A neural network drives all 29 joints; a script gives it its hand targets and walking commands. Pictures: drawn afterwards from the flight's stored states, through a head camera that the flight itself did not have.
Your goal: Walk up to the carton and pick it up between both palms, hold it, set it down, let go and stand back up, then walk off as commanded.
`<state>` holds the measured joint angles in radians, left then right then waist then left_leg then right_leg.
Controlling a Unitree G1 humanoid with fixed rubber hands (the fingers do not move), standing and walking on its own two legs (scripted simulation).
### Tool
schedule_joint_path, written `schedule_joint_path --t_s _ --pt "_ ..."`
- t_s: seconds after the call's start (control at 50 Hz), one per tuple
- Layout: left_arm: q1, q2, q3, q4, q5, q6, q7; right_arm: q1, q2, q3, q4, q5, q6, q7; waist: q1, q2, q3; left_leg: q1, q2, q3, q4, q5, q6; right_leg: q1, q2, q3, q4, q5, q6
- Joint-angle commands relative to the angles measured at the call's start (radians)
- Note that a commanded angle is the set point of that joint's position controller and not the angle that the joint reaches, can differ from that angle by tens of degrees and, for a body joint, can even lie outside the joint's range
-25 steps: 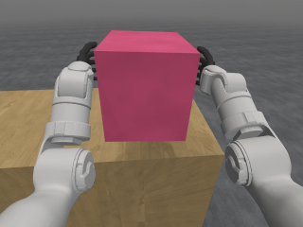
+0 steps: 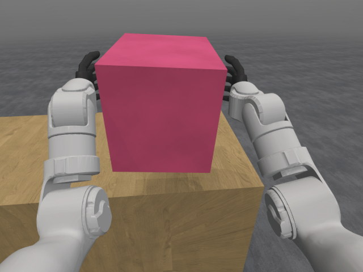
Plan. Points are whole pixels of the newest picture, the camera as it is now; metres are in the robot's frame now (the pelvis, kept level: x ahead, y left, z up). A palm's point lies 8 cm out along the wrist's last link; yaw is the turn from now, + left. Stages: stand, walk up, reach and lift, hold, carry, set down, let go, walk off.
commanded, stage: hold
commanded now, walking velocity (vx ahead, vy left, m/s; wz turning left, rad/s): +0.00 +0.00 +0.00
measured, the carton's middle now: (164, 97) +0.43 +0.01 +0.28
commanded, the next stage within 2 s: none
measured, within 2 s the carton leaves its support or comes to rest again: neither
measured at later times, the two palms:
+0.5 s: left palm (86, 89) +0.38 +0.17 +0.32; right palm (231, 87) +0.37 -0.13 +0.32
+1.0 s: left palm (81, 92) +0.35 +0.17 +0.33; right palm (236, 86) +0.34 -0.13 +0.33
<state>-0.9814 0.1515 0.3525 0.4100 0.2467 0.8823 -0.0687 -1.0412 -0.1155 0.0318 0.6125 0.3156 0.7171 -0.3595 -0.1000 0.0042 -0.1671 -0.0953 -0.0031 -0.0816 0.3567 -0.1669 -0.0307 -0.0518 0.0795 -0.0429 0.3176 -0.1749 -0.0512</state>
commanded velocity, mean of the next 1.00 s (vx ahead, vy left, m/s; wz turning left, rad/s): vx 0.00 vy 0.00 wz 0.00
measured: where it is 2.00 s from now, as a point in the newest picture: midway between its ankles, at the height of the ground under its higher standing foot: outside the picture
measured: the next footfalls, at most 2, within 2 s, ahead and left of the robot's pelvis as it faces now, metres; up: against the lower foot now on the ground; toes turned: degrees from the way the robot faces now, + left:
none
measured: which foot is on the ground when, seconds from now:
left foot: down 0.00-1.00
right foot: down 0.00-1.00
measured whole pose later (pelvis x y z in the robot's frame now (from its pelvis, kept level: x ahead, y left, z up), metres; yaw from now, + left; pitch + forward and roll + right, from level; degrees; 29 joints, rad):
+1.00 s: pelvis -0.01 +0.00 +0.00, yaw +0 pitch -6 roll +0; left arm -1.04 0.15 0.36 0.53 0.25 0.85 -0.06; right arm -1.11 -0.13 0.01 0.72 0.32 0.71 -0.34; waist -0.10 -0.04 -0.17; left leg -0.10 -0.01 -0.08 0.36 -0.15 -0.02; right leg -0.05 0.08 -0.04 0.32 -0.16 -0.05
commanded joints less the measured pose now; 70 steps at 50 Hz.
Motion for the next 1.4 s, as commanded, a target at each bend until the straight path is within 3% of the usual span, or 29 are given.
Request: schedule_joint_path --t_s 0.0,0.04,0.08,0.16,0.24,0.32,0.34,0.36,0.4,0.48,0.5,0.52,0.6,0.72,0.8,0.84,0.9,0.92,0.94,0.96,0.98,1.04,1.14,1.18,1.2,1.22,1.28,1.32,1.38 --pt "-0.755 -0.562 -0.227 0.159 -0.146 -0.07 -0.187 -0.945 0.581 0.092 -0.19 0.133 -0.075 0.187 0.007 -0.036 -0.18 -0.049 -0.036 0.047 -0.1 -0.067 0.049 0.015 -0.066 0.071 -0.11 0.004 0.1" --pt "-0.763 -0.577 -0.2 0.293 -0.135 -0.079 -0.189 -0.994 0.576 0.045 -0.123 0.109 -0.094 0.2 0.027 -0.038 -0.135 -0.079 -0.02 0.042 -0.116 -0.11 0.055 -0.038 -0.061 0.07 -0.13 -0.107 0.08" --pt "-0.801 -0.572 -0.196 0.265 -0.131 -0.081 -0.194 -0.959 0.519 -0.014 -0.053 0.085 -0.092 0.21 -0.017 -0.016 -0.13 -0.075 -0.016 0.043 -0.124 -0.136 0.042 -0.053 -0.058 0.066 -0.132 -0.129 0.064" --pt "-0.875 -0.6 -0.29 0.087 -0.209 -0.113 -0.181 -0.949 0.55 0.022 -0.149 0.129 -0.116 0.198 -0.058 0.035 -0.258 -0.057 -0.024 0.035 -0.082 0.0 0.013 0.058 -0.048 0.058 -0.082 0.102 0.069" --pt "-0.866 -0.649 -0.314 0.064 -0.204 -0.115 -0.148 -0.969 0.567 0.079 -0.144 0.171 -0.133 0.211 -0.004 0.105 -0.271 -0.026 -0.021 0.022 -0.07 0.052 -0.009 0.045 -0.044 0.056 -0.071 0.126 0.068" --pt "-0.833 -0.664 -0.316 0.117 -0.203 -0.106 -0.16 -0.905 0.521 0.046 -0.107 0.167 -0.126 0.197 -0.053 0.108 -0.212 0.003 -0.024 0.024 -0.055 0.06 -0.017 0.029 -0.048 0.056 -0.084 0.138 0.067" --pt "-0.891 -0.66 -0.341 -0.012 -0.215 -0.11 -0.145 -0.913 0.547 0.069 -0.141 0.18 -0.126 0.206 -0.039 0.112 -0.304 0.022 -0.018 0.023 -0.053 0.098 -0.01 0.056 -0.042 0.053 -0.07 0.179 0.065" --pt "-0.875 -0.652 -0.319 0.067 -0.213 -0.111 -0.143 -0.923 0.551 0.062 -0.102 0.174 -0.12 0.204 -0.032 0.108 -0.259 -0.009 -0.027 0.02 -0.06 0.061 -0.013 0.05 -0.042 0.059 -0.075 0.144 0.067" --pt "-0.86 -0.691 -0.388 -0.022 -0.251 -0.106 -0.147 -0.914 0.516 0.063 -0.192 0.182 -0.13 0.194 -0.075 0.125 -0.329 0.052 -0.026 0.021 -0.026 0.165 -0.032 0.058 -0.039 0.061 -0.067 0.259 0.066" --pt "-0.787 -0.663 -0.364 -0.12 -0.243 -0.098 -0.132 -0.9 0.569 0.161 -0.312 0.258 -0.117 0.171 -0.026 0.095 -0.436 0.107 -0.045 0.026 0.022 0.356 -0.027 0.16 -0.028 0.058 -0.04 0.473 0.096" --pt "-0.805 -0.663 -0.357 -0.109 -0.239 -0.097 -0.13 -0.896 0.542 0.137 -0.283 0.241 -0.11 0.17 -0.046 0.093 -0.402 0.105 -0.044 0.015 0.006 0.305 -0.031 0.131 -0.031 0.057 -0.052 0.415 0.097" --pt "-0.799 -0.662 -0.337 -0.144 -0.24 -0.097 -0.124 -0.9 0.573 0.188 -0.334 0.258 -0.101 0.173 -0.005 0.068 -0.446 0.099 -0.05 0.024 0.013 0.328 -0.021 0.155 -0.029 0.067 -0.036 0.47 0.108" --pt "-0.713 -0.615 -0.299 -0.138 -0.201 -0.082 -0.132 -0.861 0.639 0.261 -0.367 0.286 -0.082 0.156 0.026 -0.006 -0.434 0.058 -0.062 0.03 0.011 0.315 0.008 0.241 -0.055 0.079 -0.018 0.61 0.151" --pt "-0.769 -0.566 -0.224 -0.017 -0.16 -0.099 -0.148 -0.94 0.69 0.248 -0.322 0.236 -0.072 0.155 0.07 -0.103 -0.345 -0.026 -0.056 0.028 -0.043 0.108 0.06 0.185 -0.086 0.099 -0.048 0.424 0.163" --pt "-0.827 -0.583 -0.27 -0.043 -0.188 -0.09 -0.146 -0.956 0.641 0.204 -0.324 0.233 -0.075 0.161 0.031 -0.033 -0.329 -0.002 -0.041 0.027 -0.044 0.117 0.042 0.111 -0.063 0.083 -0.046 0.345 0.134" --pt "-0.904 -0.6 -0.313 -0.135 -0.212 -0.102 -0.123 -0.969 0.683 0.225 -0.312 0.244 -0.076 0.174 0.054 0.028 -0.382 -0.004 -0.047 0.026 -0.042 0.112 0.031 0.096 -0.062 0.075 -0.038 0.281 0.123" --pt "-0.93 -0.596 -0.261 0.078 -0.183 -0.112 -0.126 -0.994 0.663 0.141 -0.147 0.189 -0.085 0.197 0.054 0.02 -0.242 -0.061 -0.027 0.021 -0.076 -0.046 0.047 -0.029 -0.071 0.077 -0.088 -0.014 0.106" --pt "-0.929 -0.625 -0.283 0.123 -0.187 -0.115 -0.131 -0.996 0.655 0.1 -0.126 0.161 -0.091 0.203 0.019 0.028 -0.21 -0.058 -0.029 0.03 -0.074 -0.07 0.041 -0.073 -0.069 0.072 -0.087 -0.046 0.095" --pt "-0.922 -0.616 -0.266 0.138 -0.166 -0.116 -0.129 -0.997 0.631 0.085 -0.095 0.16 -0.099 0.218 0.037 0.051 -0.22 -0.082 -0.011 0.027 -0.102 -0.111 0.037 -0.059 -0.057 0.065 -0.09 -0.091 0.079" --pt "-0.925 -0.598 -0.235 0.256 -0.153 -0.118 -0.146 -0.931 0.58 0.004 0.035 0.12 -0.093 0.222 -0.019 0.076 -0.097 -0.138 -0.004 0.025 -0.132 -0.212 0.044 -0.072 -0.053 0.055 -0.087 -0.122 0.074" --pt "-0.957 -0.606 -0.239 0.192 -0.153 -0.125 -0.139 -0.966 0.557 -0.011 0.033 0.115 -0.108 0.242 0.002 0.099 -0.16 -0.151 0.008 0.013 -0.162 -0.231 0.041 -0.051 -0.038 0.046 -0.072 -0.134 0.065" --pt "-0.997 -0.625 -0.29 0.162 -0.192 -0.135 -0.148 -0.96 0.487 -0.104 0.028 0.08 -0.132 0.243 -0.081 0.148 -0.208 -0.196 0.017 0.001 -0.151 -0.23 0.026 0.015 -0.037 0.056 -0.042 -0.042 0.06" --pt "-0.885 -0.584 -0.211 0.37 -0.149 -0.146 -0.145 -0.936 0.446 -0.097 0.128 0.048 -0.143 0.262 -0.061 0.09 -0.124 -0.209 0.012 0.002 -0.166 -0.254 0.04 0.024 -0.032 0.044 -0.072 -0.08 0.062" --pt "-0.865 -0.583 -0.22 0.327 -0.165 -0.138 -0.15 -0.936 0.448 -0.098 0.095 0.051 -0.144 0.256 -0.062 0.101 -0.168 -0.18 0.013 0.013 -0.154 -0.202 0.03 0.045 -0.039 0.052 -0.07 -0.009 0.057" --pt "-0.858 -0.553 -0.178 0.305 -0.157 -0.14 -0.144 -0.972 0.46 -0.059 0.054 0.071 -0.15 0.261 -0.017 0.05 -0.198 -0.161 0.001 0.023 -0.144 -0.154 0.033 0.052 -0.037 0.054 -0.082 -0.013 0.06" --pt "-0.853 -0.585 -0.231 0.285 -0.189 -0.145 -0.146 -0.932 0.482 -0.052 0.031 0.067 -0.153 0.251 -0.056 0.041 -0.201 -0.116 -0.008 0.023 -0.107 -0.092 0.03 0.028 -0.051 0.064 -0.085 0.039 0.066" --pt "-0.872 -0.583 -0.237 0.138 -0.204 -0.148 -0.116 -0.99 0.563 0.09 -0.09 0.165 -0.159 0.24 0.016 0.038 -0.334 -0.01 -0.027 0.024 -0.056 0.088 0.02 0.064 -0.055 0.066 -0.074 0.178 0.079" --pt "-0.811 -0.586 -0.238 0.197 -0.227 -0.153 -0.124 -1.012 0.601 0.153 -0.185 0.186 -0.157 0.207 0.024 -0.034 -0.371 -0.004 -0.053 0.027 -0.026 0.16 0.036 0.116 -0.066 0.079 -0.069 0.33 0.117" --pt "-0.827 -0.604 -0.319 -0.102 -0.281 -0.162 -0.113 -0.971 0.659 0.247 -0.417 0.268 -0.152 0.17 0.006 -0.004 -0.6 0.06 -0.074 0.021 0.041 0.358 0.022 0.262 -0.066 0.087 0.0 0.703 0.149"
